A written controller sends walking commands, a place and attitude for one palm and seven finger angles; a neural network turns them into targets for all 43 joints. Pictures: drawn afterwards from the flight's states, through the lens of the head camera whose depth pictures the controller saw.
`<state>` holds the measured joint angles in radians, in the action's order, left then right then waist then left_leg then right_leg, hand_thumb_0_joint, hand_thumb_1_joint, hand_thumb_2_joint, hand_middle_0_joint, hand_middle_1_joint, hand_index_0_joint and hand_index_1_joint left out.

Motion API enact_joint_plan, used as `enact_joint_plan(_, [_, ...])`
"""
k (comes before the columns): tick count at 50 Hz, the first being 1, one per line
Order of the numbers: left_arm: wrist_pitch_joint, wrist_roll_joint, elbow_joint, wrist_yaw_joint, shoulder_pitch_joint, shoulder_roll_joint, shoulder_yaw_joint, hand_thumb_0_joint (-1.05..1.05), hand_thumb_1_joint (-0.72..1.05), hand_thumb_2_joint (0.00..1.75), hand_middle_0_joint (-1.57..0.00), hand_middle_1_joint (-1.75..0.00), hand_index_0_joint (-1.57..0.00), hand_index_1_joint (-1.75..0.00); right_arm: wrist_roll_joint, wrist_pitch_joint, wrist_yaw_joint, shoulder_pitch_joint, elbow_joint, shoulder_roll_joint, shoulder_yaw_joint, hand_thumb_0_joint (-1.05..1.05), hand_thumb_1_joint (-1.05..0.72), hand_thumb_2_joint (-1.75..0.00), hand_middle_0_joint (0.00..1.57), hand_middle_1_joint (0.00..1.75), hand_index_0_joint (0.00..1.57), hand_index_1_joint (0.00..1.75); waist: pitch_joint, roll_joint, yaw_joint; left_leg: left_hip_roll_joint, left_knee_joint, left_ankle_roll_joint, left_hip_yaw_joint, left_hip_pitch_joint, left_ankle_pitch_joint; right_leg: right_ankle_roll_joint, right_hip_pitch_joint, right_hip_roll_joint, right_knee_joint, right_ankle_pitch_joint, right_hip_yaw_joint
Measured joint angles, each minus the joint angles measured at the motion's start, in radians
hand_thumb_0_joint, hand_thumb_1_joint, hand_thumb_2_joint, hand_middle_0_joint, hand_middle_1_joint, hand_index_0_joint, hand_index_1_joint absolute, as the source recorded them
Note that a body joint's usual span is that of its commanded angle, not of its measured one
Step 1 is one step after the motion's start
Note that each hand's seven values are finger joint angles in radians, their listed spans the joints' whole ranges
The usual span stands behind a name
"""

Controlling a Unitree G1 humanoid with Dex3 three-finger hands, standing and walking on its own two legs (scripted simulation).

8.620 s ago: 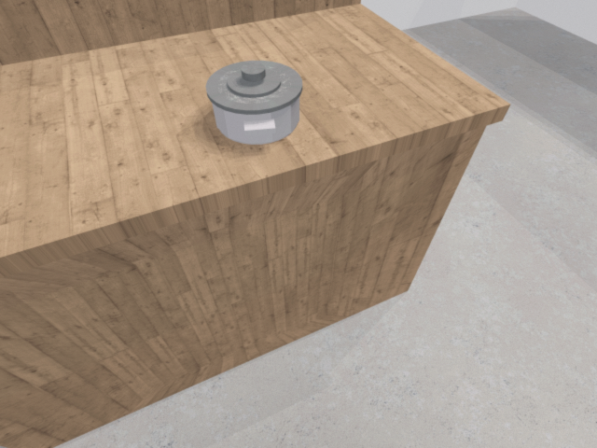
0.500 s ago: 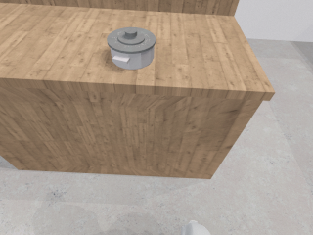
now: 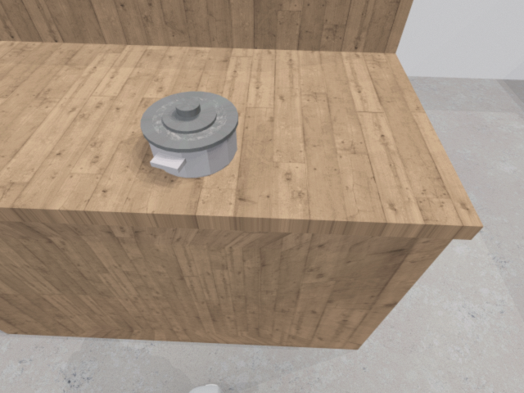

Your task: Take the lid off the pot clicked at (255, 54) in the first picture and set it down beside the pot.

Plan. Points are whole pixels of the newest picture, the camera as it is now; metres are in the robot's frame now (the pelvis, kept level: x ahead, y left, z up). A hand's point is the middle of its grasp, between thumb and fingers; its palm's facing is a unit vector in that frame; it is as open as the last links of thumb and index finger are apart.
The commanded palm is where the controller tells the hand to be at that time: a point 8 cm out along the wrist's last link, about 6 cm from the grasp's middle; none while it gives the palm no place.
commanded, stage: come to a stop and stand still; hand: left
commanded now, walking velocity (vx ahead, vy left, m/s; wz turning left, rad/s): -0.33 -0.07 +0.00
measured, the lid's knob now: (188, 107) +0.53 +0.18 +0.15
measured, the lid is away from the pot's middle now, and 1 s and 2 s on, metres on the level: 0.00 0.00 0.00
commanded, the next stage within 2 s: look again from close up in 1.08 s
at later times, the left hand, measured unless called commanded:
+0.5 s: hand out of the picture +0.02 +0.18 -0.18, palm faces +0.01 -0.96 -0.29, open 7.4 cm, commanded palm none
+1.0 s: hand out of the picture -0.03 +0.14 -0.18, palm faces -0.03 -0.97 -0.22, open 7.4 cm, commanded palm none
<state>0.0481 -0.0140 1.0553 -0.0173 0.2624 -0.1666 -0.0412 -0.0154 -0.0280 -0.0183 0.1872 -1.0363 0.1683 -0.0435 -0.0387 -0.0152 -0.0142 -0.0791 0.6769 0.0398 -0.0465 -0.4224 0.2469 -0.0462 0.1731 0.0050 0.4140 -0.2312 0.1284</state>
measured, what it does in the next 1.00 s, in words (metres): steps on the spot: left foot, then right foot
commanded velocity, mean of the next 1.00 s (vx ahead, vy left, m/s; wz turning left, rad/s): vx -0.05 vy -0.03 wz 0.00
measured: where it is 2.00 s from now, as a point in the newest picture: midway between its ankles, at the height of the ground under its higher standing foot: outside the picture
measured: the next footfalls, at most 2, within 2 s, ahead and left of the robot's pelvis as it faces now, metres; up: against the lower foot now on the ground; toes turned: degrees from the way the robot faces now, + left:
left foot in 0.04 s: +0.13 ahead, +0.14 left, +0.00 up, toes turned +4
right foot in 0.38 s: -0.01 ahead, -0.13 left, +0.00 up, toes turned -3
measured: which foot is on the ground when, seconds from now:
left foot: up 0.00-0.02, down 0.04-0.38, up 0.40-0.56, down 0.58-1.00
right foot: down 0.00-0.08, up 0.10-0.36, down 0.38-1.00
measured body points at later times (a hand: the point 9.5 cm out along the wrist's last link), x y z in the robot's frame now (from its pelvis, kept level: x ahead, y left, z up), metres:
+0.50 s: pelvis -0.02 -0.02 -0.03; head -0.02 -0.04 +0.42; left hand +0.02 +0.23 -0.16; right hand +0.06 -0.27 -0.18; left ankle +0.03 +0.09 -0.71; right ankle -0.01 -0.15 -0.74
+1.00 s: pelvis -0.09 -0.04 -0.01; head -0.09 -0.05 +0.44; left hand -0.03 +0.19 -0.16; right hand -0.11 -0.26 -0.17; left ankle -0.03 +0.08 -0.74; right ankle -0.05 -0.13 -0.74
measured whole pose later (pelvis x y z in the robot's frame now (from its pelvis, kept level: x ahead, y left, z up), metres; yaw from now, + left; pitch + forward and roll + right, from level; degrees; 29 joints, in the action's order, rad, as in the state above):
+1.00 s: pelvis -0.09 -0.04 -0.01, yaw -3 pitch -1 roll +0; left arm -0.02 -0.01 0.96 -0.03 0.30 -0.17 -0.02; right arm -0.02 0.02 -0.02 0.37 -1.02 0.14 -0.02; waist -0.01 0.00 0.03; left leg 0.00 0.57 0.00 -0.02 -0.32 0.23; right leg -0.05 0.32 0.04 0.59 -0.25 0.02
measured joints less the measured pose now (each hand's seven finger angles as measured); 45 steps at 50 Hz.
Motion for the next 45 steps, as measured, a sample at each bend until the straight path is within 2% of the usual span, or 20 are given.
enact_joint_plan(2, [-0.013, 0.004, 0.013, -0.006, 0.022, 0.005, 0.007, 0.0, 0.92, 0.89, -0.2, -0.29, -0.2, -0.3, 0.003, -0.004, -0.002, -0.018, 0.002, 0.002, 0.009, 0.0, -0.93, -0.9, 0.2, 0.3, 0.19, 0.3, 0.001, -0.007, -0.012, 0.004, -0.137, 0.001, 0.002, 0.07, -0.149, 0.014, -0.012, 0.006, 0.041, -0.039, -0.004])
enact_joint_plan(5, [-0.044, 0.007, 0.022, -0.021, 0.035, -0.003, 0.013, 0.0, 0.91, 0.89, -0.2, -0.29, -0.2, -0.3, 0.006, 0.003, -0.008, -0.044, 0.001, -0.023, 0.016, 0.0, -0.92, -0.9, 0.2, 0.3, 0.19, 0.3, -0.008, 0.032, -0.023, 0.028, -0.153, -0.034, -0.019, 0.117, -0.084, 0.038, -0.008, -0.021, 0.122, -0.107, -0.022])
enact_joint_plan(7, [-0.063, 0.01, 0.013, -0.025, 0.031, -0.008, 0.013, 0.0, 0.91, 0.89, -0.2, -0.29, -0.2, -0.3, 0.007, 0.013, -0.016, -0.063, 0.012, -0.041, 0.023, 0.0, -0.92, -0.9, 0.2, 0.3, 0.2, 0.3, -0.02, 0.051, -0.029, 0.04, -0.165, -0.049, -0.033, 0.126, -0.064, 0.057, 0.036, -0.027, 0.233, -0.22, -0.054])
enact_joint_plan(11, [-0.085, 0.01, -0.019, -0.024, 0.013, -0.017, -0.003, 0.01, 0.91, 0.89, -0.2, -0.29, -0.2, -0.3, 0.002, 0.039, -0.025, -0.098, 0.04, -0.057, 0.021, 0.0, -0.91, -0.9, 0.2, 0.3, 0.2, 0.3, -0.05, 0.04, -0.021, 0.032, -0.19, -0.052, -0.033, 0.114, -0.096, 0.071, 0.165, -0.005, 0.533, -0.311, -0.11])
enact_joint_plan(14, [-0.095, 0.009, -0.047, -0.021, 0.001, -0.027, -0.017, 0.01, 0.91, 0.89, -0.2, -0.29, -0.2, -0.3, 0.0, 0.052, -0.023, -0.111, 0.055, -0.05, 0.01, -0.01, -0.91, -0.9, 0.21, 0.3, 0.2, 0.3, -0.06, 0.029, -0.017, 0.021, -0.194, -0.042, -0.032, 0.093, -0.114, 0.079, 0.214, -0.008, 0.609, -0.3, -0.128])
enact_joint_plan(17, [-0.094, 0.008, -0.069, -0.018, -0.005, -0.031, -0.021, 0.01, 0.91, 0.89, -0.2, -0.29, -0.2, -0.3, -0.004, 0.065, -0.017, -0.108, 0.058, -0.028, -0.002, -0.01, -0.91, -0.9, 0.21, 0.3, 0.2, 0.3, -0.057, 0.006, -0.012, 0.009, -0.183, -0.028, -0.023, 0.069, -0.125, 0.073, 0.185, -0.026, 0.5, -0.284, -0.116])
enact_joint_plan(18, [-0.086, 0.007, -0.075, -0.021, 0.0, -0.034, -0.013, 0.01, 0.91, 0.89, -0.2, -0.29, -0.2, -0.3, -0.001, 0.064, -0.013, -0.103, 0.056, -0.018, -0.005, -0.01, -0.91, -0.9, 0.21, 0.3, 0.2, 0.3, -0.049, -0.002, -0.016, 0.002, -0.163, -0.02, -0.022, 0.053, -0.122, 0.068, 0.157, -0.029, 0.393, -0.239, -0.117])
enact_joint_plan(19, [-0.076, 0.0, -0.094, -0.023, 0.019, -0.046, -0.007, 0.01, 0.9, 0.89, -0.2, -0.29, -0.2, -0.3, 0.003, 0.065, -0.005, -0.091, 0.067, -0.015, -0.008, 0.0, -0.91, -0.9, 0.21, 0.3, 0.2, 0.3, -0.029, 0.018, -0.021, 0.009, -0.119, -0.021, -0.036, 0.019, -0.091, 0.053, 0.137, -0.046, 0.271, -0.164, -0.145])
enact_joint_plan(20, [-0.067, -0.008, -0.104, -0.025, 0.026, -0.052, -0.004, 0.01, 0.9, 0.89, -0.2, -0.29, -0.2, -0.3, 0.001, 0.07, 0.003, -0.082, 0.083, -0.007, -0.012, 0.0, -0.91, -0.9, 0.21, 0.3, 0.2, 0.3, -0.025, 0.026, -0.025, 0.014, -0.049, -0.018, -0.034, -0.016, -0.019, 0.046, 0.152, -0.052, 0.251, -0.074, -0.158])
enact_joint_plan(23, [-0.06, -0.018, -0.106, -0.025, 0.029, -0.021, 0.015, 0.01, 0.9, 0.89, -0.2, -0.29, -0.2, -0.3, 0.001, 0.081, 0.012, -0.043, 0.116, 0.042, -0.031, 0.0, -0.91, -0.9, 0.2, 0.3, 0.2, 0.3, -0.033, -0.043, 0.007, 0.031, 0.18, -0.022, 0.028, -0.065, 0.139, 0.047, 0.155, -0.021, 0.324, -0.127, -0.122])
enact_joint_plan(25, [-0.053, -0.018, -0.116, -0.029, 0.035, -0.01, 0.018, 0.01, 0.9, 0.89, -0.2, -0.29, -0.2, -0.3, 0.005, 0.081, 0.011, -0.01, 0.122, 0.054, -0.035, 0.0, -0.91, -0.9, 0.2, 0.3, 0.2, 0.3, -0.023, -0.049, 0.02, 0.056, 0.272, -0.029, 0.026, -0.061, 0.182, 0.045, 0.143, -0.015, 0.324, -0.142, -0.114])
enact_joint_plan(27, [-0.056, -0.019, -0.129, -0.031, 0.033, -0.009, 0.018, 0.01, 0.9, 0.89, -0.2, -0.29, -0.2, -0.3, 0.009, 0.079, 0.006, 0.025, 0.131, 0.05, -0.034, 0.0, -0.91, -0.9, 0.2, 0.3, 0.2, 0.3, -0.008, -0.029, 0.029, 0.076, 0.222, -0.034, 0.003, -0.012, 0.19, 0.044, 0.143, -0.018, 0.326, -0.137, -0.115])
enact_joint_plan(29, [-0.064, -0.014, -0.143, -0.029, 0.025, -0.014, 0.022, 0.01, 0.9, 0.89, -0.2, -0.3, -0.2, -0.3, 0.007, 0.067, 0.005, 0.059, 0.137, 0.046, -0.026, 0.0, -0.91, -0.9, 0.2, 0.3, 0.2, 0.3, 0.008, -0.014, 0.041, 0.084, 0.066, -0.05, -0.009, 0.06, 0.115, 0.046, 0.159, -0.015, 0.34, -0.136, -0.111])
enact_joint_plan(31, [-0.078, -0.007, -0.147, -0.027, 0.004, -0.02, 0.023, 0.01, 0.9, 0.89, -0.2, -0.3, -0.2, -0.3, -0.004, 0.059, 0.005, 0.081, 0.13, 0.033, -0.015, 0.0, -0.91, -0.9, 0.2, 0.3, 0.19, 0.3, 0.007, 0.009, 0.044, 0.087, 0.046, -0.084, -0.019, 0.059, 0.045, 0.043, 0.173, -0.011, 0.365, -0.178, -0.125])
enact_joint_plan(33, [-0.086, -0.004, -0.145, -0.023, -0.011, -0.021, 0.025, 0.01, 0.9, 0.89, -0.2, -0.29, -0.2, -0.3, -0.009, 0.057, 0.006, 0.102, 0.12, 0.02, -0.003, 0.0, -0.91, -0.9, 0.2, 0.3, 0.19, 0.3, 0.016, 0.022, 0.048, 0.088, 0.018, -0.091, -0.03, 0.058, 0.026, 0.036, 0.196, -0.001, 0.408, -0.23, -0.139])
enact_joint_plan(36, [-0.081, -0.001, -0.143, -0.012, -0.021, -0.018, 0.028, 0.01, 0.9, 0.89, -0.2, -0.29, -0.2, -0.3, -0.01, 0.059, 0.005, 0.123, 0.091, 0.006, 0.011, 0.0, -0.91, -0.9, 0.2, 0.3, 0.2, 0.3, 0.031, 0.027, 0.045, 0.09, -0.041, -0.087, -0.041, 0.057, -0.015, 0.029, 0.191, 0.004, 0.406, -0.22, -0.137])
enact_joint_plan(38, [-0.069, -0.001, -0.144, -0.009, -0.014, -0.014, 0.03, 0.01, 0.9, 0.89, -0.2, -0.29, -0.2, -0.3, -0.009, 0.062, 0.006, 0.131, 0.074, 0.0, 0.016, 0.0, -0.91, -0.9, 0.2, 0.3, 0.2, 0.3, 0.038, 0.025, 0.037, 0.087, -0.053, -0.081, -0.047, 0.044, -0.029, 0.022, 0.147, 0.006, 0.289, -0.176, -0.137])
enact_joint_plan(40, [-0.061, -0.003, -0.136, -0.01, -0.007, -0.003, 0.034, 0.01, 0.9, 0.89, -0.2, -0.29, -0.2, -0.3, -0.006, 0.071, 0.007, 0.124, 0.06, -0.003, 0.014, 0.0, -0.91, -0.9, 0.2, 0.3, 0.2, 0.3, 0.026, 0.006, 0.037, 0.081, -0.045, -0.068, -0.033, 0.037, 0.012, 0.006, 0.147, 0.019, 0.258, -0.09, -0.132])
enact_joint_plan(42, [-0.061, -0.002, -0.127, -0.014, 0.012, 0.001, 0.035, 0.01, 0.91, 0.89, -0.2, -0.29, -0.2, -0.3, -0.006, 0.076, 0.009, 0.13, 0.052, -0.008, 0.013, 0.0, -0.91, -0.9, 0.2, 0.3, 0.2, 0.3, 0.03, -0.001, 0.044, 0.082, -0.026, -0.055, -0.011, 0.033, 0.074, -0.007, 0.14, 0.025, 0.228, -0.063, -0.123])
enact_joint_plan(45, [-0.063, -0.001, -0.112, -0.016, 0.037, -0.001, 0.032, 0.01, 0.91, 0.89, -0.21, -0.3, -0.2, -0.3, -0.005, 0.068, 0.01, 0.154, 0.042, -0.017, 0.012, 0.0, -0.91, -0.9, 0.2, 0.3, 0.2, 0.3, 0.047, 0.002, 0.048, 0.079, -0.024, -0.05, 0.012, 0.066, 0.092, -0.012, 0.136, 0.03, 0.186, -0.037, -0.117])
